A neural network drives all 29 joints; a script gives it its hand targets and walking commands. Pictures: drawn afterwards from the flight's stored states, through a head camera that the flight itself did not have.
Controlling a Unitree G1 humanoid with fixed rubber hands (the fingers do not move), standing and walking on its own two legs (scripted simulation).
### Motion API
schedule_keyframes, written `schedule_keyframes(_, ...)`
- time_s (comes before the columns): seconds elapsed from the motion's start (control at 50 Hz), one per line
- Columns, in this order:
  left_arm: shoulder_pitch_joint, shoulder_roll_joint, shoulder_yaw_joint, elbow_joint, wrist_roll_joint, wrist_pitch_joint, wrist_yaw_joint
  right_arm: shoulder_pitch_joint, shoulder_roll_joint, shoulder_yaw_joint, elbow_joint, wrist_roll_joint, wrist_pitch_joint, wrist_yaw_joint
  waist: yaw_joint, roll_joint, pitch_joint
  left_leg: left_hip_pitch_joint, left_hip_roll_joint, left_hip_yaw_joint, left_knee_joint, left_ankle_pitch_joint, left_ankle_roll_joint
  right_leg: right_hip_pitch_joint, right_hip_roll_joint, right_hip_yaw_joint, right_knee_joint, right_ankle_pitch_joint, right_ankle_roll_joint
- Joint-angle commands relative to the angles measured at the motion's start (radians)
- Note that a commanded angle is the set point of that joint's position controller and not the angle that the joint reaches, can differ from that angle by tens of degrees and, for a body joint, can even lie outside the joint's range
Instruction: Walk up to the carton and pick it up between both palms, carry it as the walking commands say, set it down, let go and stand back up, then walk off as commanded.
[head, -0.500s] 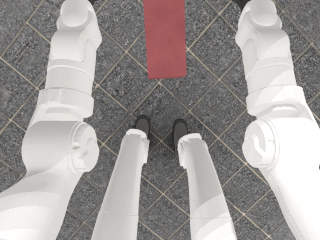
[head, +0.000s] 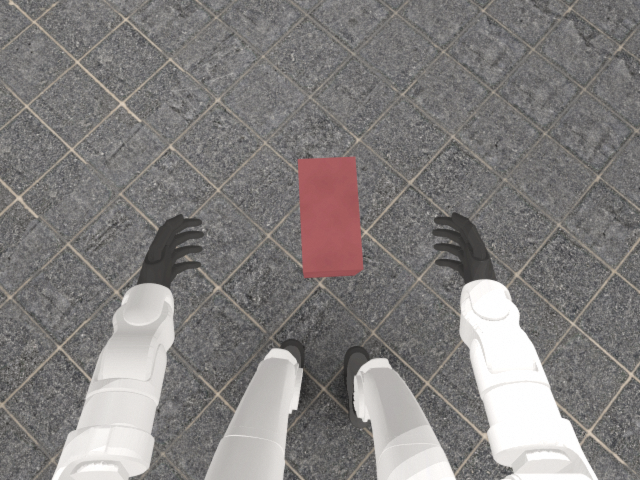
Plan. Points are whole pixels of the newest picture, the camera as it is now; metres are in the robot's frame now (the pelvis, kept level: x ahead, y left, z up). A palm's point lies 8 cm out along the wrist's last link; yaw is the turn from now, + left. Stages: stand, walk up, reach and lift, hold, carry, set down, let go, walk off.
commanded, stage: let go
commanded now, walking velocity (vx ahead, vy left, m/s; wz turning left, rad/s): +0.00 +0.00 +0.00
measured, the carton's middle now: (328, 221) +0.52 +0.00 -0.63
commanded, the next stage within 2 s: stand in 0.86 s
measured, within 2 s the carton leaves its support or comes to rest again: neither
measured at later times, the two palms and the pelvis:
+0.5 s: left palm (110, 367) +0.23 +0.22 -0.03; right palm (587, 395) +0.22 -0.24 -0.03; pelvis +0.07 -0.01 +0.05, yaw -1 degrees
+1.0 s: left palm (102, 376) +0.22 +0.24 -0.04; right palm (601, 389) +0.23 -0.26 -0.03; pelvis +0.09 -0.01 +0.04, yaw -1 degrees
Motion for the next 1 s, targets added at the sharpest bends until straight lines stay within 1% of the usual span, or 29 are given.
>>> schedule_keyframes(0.0,-0.029,0.067,0.029,-0.098,0.021,-0.103,-0.015,-0.023,-0.090,-0.013,-0.103,-0.032,-0.109,0.034,-0.049,0.002,-1.035,0.534,0.068,-0.031,-0.135,0.332,-0.046,0.372,-0.023,0.020,-0.108,0.191,0.012)
schedule_keyframes(0.04,0.065,0.059,0.025,-0.032,0.036,-0.120,-0.018,0.031,-0.090,-0.017,-0.057,-0.027,-0.129,0.053,-0.023,0.003,-0.895,0.497,0.073,-0.019,-0.204,0.194,-0.044,0.377,-0.036,0.009,-0.156,0.094,0.009)
schedule_keyframes(0.06,0.124,0.053,0.013,-0.024,0.047,-0.130,-0.024,0.119,-0.083,-0.018,-0.009,-0.027,-0.140,0.064,-0.028,0.045,-0.837,0.512,0.076,-0.013,-0.229,0.170,-0.053,0.379,-0.039,0.011,-0.179,0.074,0.004)
schedule_keyframes(0.08,0.026,0.072,0.019,-0.002,0.035,-0.131,-0.026,0.039,-0.078,-0.025,0.013,-0.024,-0.137,0.067,-0.024,0.039,-0.716,0.464,0.081,-0.020,-0.255,0.079,-0.046,0.316,-0.046,0.008,-0.189,-0.003,-0.001)
schedule_keyframes(0.1,0.097,0.068,0.021,0.014,0.044,-0.139,-0.032,0.122,-0.061,-0.029,0.049,-0.025,-0.145,0.074,-0.023,0.024,-0.646,0.469,0.085,-0.019,-0.285,0.037,-0.051,0.330,-0.050,0.003,-0.209,-0.023,0.000)
schedule_keyframes(0.12,0.170,0.063,0.029,0.020,0.055,-0.143,-0.039,0.181,-0.069,-0.025,0.058,-0.024,-0.151,0.084,-0.026,0.047,-0.628,0.489,0.087,-0.007,-0.300,0.025,-0.059,0.386,-0.058,0.003,-0.237,-0.028,-0.007)
schedule_keyframes(0.18,0.275,0.057,0.012,0.021,0.039,-0.159,-0.060,0.295,-0.079,-0.017,0.028,-0.023,-0.168,0.103,-0.044,-0.020,-0.528,0.572,0.087,-0.003,-0.357,0.055,-0.056,0.422,-0.060,-0.009,-0.292,0.013,0.007)
schedule_keyframes(0.22,0.276,0.078,0.006,-0.004,0.030,-0.177,-0.061,0.290,-0.118,-0.032,0.000,-0.013,-0.179,0.112,-0.038,0.034,-0.494,0.582,0.089,0.003,-0.393,0.076,-0.060,0.453,-0.055,-0.004,-0.316,0.015,0.002)
schedule_keyframes(0.26,0.344,0.091,0.003,-0.077,0.027,-0.192,-0.067,0.372,-0.138,-0.035,-0.065,-0.004,-0.191,0.127,-0.045,0.038,-0.574,0.675,0.083,0.010,-0.402,0.203,-0.067,0.545,-0.049,0.000,-0.343,0.087,0.001)
schedule_keyframes(0.3,0.423,0.098,-0.006,-0.103,0.007,-0.206,-0.069,0.440,-0.153,-0.016,-0.112,0.015,-0.205,0.139,-0.052,-0.014,-0.584,0.740,0.073,0.006,-0.395,0.328,-0.059,0.582,-0.045,0.013,-0.353,0.195,0.011)
schedule_keyframes(0.34,0.486,0.105,-0.011,-0.103,0.007,-0.202,-0.071,0.489,-0.154,-0.004,-0.113,0.035,-0.202,0.147,-0.033,0.009,-0.523,0.764,0.072,-0.001,-0.412,0.363,-0.051,0.588,-0.049,0.013,-0.377,0.203,0.012)
schedule_keyframes(0.36,0.497,0.115,-0.011,-0.116,0.011,-0.203,-0.074,0.503,-0.168,-0.009,-0.122,0.034,-0.199,0.147,-0.042,0.002,-0.497,0.758,0.063,0.008,-0.424,0.331,-0.048,0.610,-0.052,0.024,-0.386,0.212,0.010)
schedule_keyframes(0.38,0.506,0.124,-0.014,-0.129,0.001,-0.202,-0.079,0.511,-0.160,0.003,-0.150,0.043,-0.200,0.149,-0.034,-0.044,-0.500,0.777,0.059,0.008,-0.430,0.334,-0.039,0.626,-0.051,0.023,-0.394,0.222,0.014)
schedule_keyframes(0.48,0.539,0.137,-0.026,-0.146,-0.004,-0.183,-0.087,0.555,-0.187,0.021,-0.172,0.063,-0.184,0.160,-0.029,-0.065,-0.405,0.786,0.048,0.014,-0.442,0.309,-0.026,0.643,-0.067,0.041,-0.422,0.264,0.014)
schedule_keyframes(0.5,0.538,0.142,-0.018,-0.146,0.002,-0.177,-0.091,0.552,-0.187,0.021,-0.162,0.063,-0.179,0.161,-0.025,-0.036,-0.417,0.789,0.048,0.018,-0.440,0.285,-0.030,0.656,-0.073,0.044,-0.418,0.247,0.011)
schedule_keyframes(0.52,0.533,0.140,-0.023,-0.131,-0.002,-0.165,-0.092,0.556,-0.189,0.033,-0.167,0.064,-0.169,0.162,-0.022,-0.055,-0.396,0.782,0.049,0.019,-0.445,0.258,-0.026,0.651,-0.076,0.043,-0.429,0.228,0.014)
schedule_keyframes(0.54,0.554,0.139,-0.035,-0.136,0.002,-0.156,-0.094,0.563,-0.190,0.028,-0.164,0.071,-0.163,0.162,-0.014,-0.016,-0.374,0.770,0.042,0.024,-0.443,0.242,-0.027,0.666,-0.081,0.043,-0.436,0.225,0.014)
schedule_keyframes(0.58,0.554,0.147,-0.027,-0.138,0.000,-0.148,-0.097,0.578,-0.193,0.024,-0.159,0.071,-0.154,0.160,-0.023,-0.021,-0.387,0.798,0.043,0.020,-0.436,0.277,-0.028,0.675,-0.078,0.045,-0.423,0.268,0.017)
schedule_keyframes(0.6,0.560,0.146,-0.036,-0.135,-0.001,-0.146,-0.096,0.575,-0.196,0.019,-0.157,0.065,-0.149,0.158,-0.033,-0.060,-0.395,0.792,0.042,0.024,-0.432,0.271,-0.026,0.694,-0.077,0.052,-0.420,0.299,0.020)
schedule_keyframes(0.66,0.570,0.145,-0.026,-0.116,0.011,-0.125,-0.095,0.594,-0.188,0.026,-0.135,0.059,-0.133,0.153,-0.027,-0.049,-0.366,0.776,0.042,0.024,-0.433,0.258,-0.026,0.713,-0.083,0.049,-0.416,0.313,0.020)
schedule_keyframes(0.68,0.576,0.146,-0.027,-0.127,0.015,-0.125,-0.095,0.578,-0.186,0.024,-0.151,0.066,-0.136,0.151,-0.027,-0.020,-0.377,0.781,0.040,0.018,-0.425,0.292,-0.026,0.729,-0.090,0.059,-0.411,0.353,0.024)
schedule_keyframes(0.72,0.567,0.155,-0.032,-0.111,0.014,-0.102,-0.090,0.594,-0.176,0.036,-0.120,0.068,-0.128,0.140,-0.033,-0.052,-0.347,0.760,0.039,0.021,-0.421,0.263,-0.026,0.732,-0.097,0.065,-0.410,0.378,0.028)
schedule_keyframes(0.76,0.561,0.150,-0.027,-0.125,0.014,-0.083,-0.085,0.594,-0.183,0.026,-0.098,0.069,-0.130,0.130,-0.026,-0.028,-0.360,0.752,0.041,0.024,-0.422,0.259,-0.036,0.748,-0.093,0.062,-0.399,0.371,0.028)
schedule_keyframes(0.8,0.579,0.146,-0.034,-0.117,0.010,-0.064,-0.078,0.595,-0.191,0.024,-0.087,0.064,-0.128,0.118,-0.028,-0.062,-0.362,0.731,0.041,0.013,-0.417,0.286,-0.038,0.766,-0.096,0.074,-0.384,0.436,0.031)
schedule_keyframes(0.82,0.575,0.151,-0.032,-0.135,0.013,-0.051,-0.072,0.590,-0.175,0.031,-0.077,0.071,-0.126,0.112,-0.020,-0.036,-0.358,0.723,0.037,0.022,-0.415,0.272,-0.043,0.781,-0.096,0.066,-0.377,0.432,0.033)
schedule_keyframes(0.84,0.568,0.143,-0.034,-0.131,0.014,-0.049,-0.067,0.579,-0.190,0.022,-0.085,0.063,-0.126,0.109,-0.029,-0.047,-0.357,0.718,0.040,0.020,-0.418,0.259,-0.044,0.762,-0.095,0.070,-0.378,0.422,0.033)
schedule_keyframes(0.86,0.592,0.246,0.013,0.050,-0.016,-0.121,-0.041,0.612,-0.275,-0.028,0.058,0.057,-0.172,0.097,-0.015,-0.082,-0.549,0.716,0.095,0.007,-0.338,0.355,-0.015,0.735,-0.115,0.070,-0.329,0.437,0.026)
schedule_keyframes(0.92,0.573,0.207,0.004,0.101,0.012,-0.225,-0.017,0.612,-0.264,-0.013,0.117,0.039,-0.245,0.080,-0.042,-0.028,-0.496,0.705,0.114,-0.026,-0.325,0.373,0.003,0.637,-0.122,0.121,-0.333,0.410,0.006)
schedule_keyframes(0.98,0.583,0.201,0.006,0.149,0.015,-0.255,-0.016,0.623,-0.265,-0.008,0.168,0.048,-0.267,0.077,-0.048,0.011,-0.416,0.669,0.128,-0.070,-0.365,0.345,0.018,0.568,-0.108,0.139,-0.355,0.298,-0.001)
